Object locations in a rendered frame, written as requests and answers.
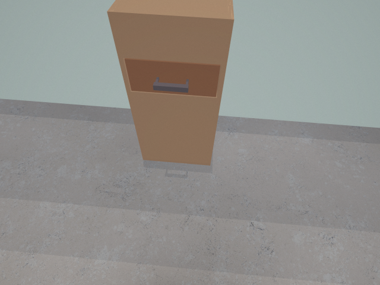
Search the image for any drawer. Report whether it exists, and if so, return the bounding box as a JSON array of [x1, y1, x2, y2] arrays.
[[125, 58, 220, 97]]

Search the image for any handle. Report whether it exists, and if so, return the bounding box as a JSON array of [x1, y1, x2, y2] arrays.
[[153, 77, 189, 93]]

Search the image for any cabinet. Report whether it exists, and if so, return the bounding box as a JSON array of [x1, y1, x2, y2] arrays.
[[107, 0, 234, 166]]

